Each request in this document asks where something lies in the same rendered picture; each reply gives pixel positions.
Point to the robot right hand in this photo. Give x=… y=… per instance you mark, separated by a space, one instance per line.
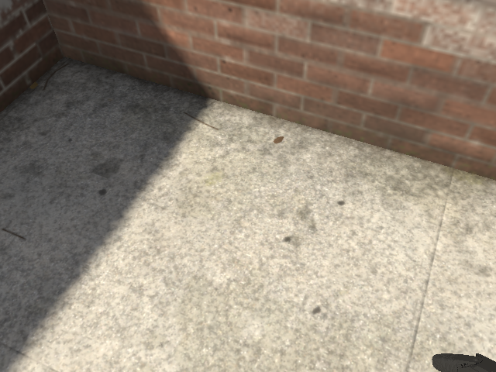
x=448 y=362

